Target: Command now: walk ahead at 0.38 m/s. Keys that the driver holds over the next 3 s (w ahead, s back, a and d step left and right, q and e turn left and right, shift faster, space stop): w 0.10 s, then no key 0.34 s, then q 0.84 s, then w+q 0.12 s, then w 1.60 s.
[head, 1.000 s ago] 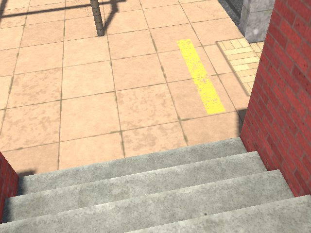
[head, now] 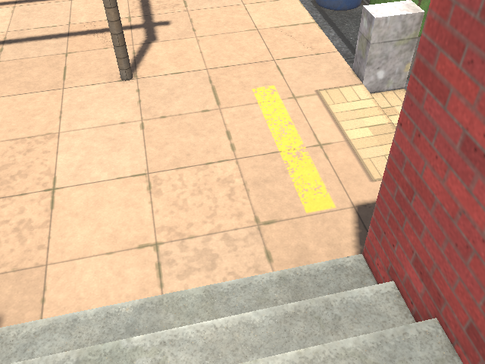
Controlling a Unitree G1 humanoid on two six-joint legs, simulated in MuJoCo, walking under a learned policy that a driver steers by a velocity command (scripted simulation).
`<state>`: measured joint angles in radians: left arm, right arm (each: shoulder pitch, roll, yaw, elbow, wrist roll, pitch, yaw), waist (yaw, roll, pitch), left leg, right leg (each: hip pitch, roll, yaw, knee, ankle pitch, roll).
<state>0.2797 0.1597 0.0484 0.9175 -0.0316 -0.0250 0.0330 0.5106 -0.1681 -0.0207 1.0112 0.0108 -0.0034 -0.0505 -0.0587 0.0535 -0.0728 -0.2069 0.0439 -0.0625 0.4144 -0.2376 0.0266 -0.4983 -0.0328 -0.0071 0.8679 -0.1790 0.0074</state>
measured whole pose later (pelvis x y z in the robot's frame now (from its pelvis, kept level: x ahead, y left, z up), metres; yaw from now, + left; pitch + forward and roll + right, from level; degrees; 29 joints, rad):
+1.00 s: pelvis +0.18 -0.05 -0.18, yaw +15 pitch +1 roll -2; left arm 0.05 0.19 0.00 0.52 0.00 0.04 0.09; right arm 0.30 -0.24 0.02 0.73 -0.03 0.07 -0.06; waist -0.06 -0.05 0.04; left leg -0.44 -0.09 -0.22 0.59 -0.16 0.03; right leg -1.03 0.07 0.02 2.25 -0.38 0.15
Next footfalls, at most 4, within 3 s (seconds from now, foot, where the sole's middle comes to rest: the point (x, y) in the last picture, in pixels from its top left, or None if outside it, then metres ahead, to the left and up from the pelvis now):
0.10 right None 0.08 -0.13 -0.78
0.66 left None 0.28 0.07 -0.95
1.22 right None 0.19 -0.23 -0.78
1.86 left None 0.33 0.06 -0.95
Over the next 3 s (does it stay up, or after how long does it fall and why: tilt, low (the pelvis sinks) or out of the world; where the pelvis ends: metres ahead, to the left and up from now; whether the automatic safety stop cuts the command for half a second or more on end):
stays up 0.80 0.18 -0.51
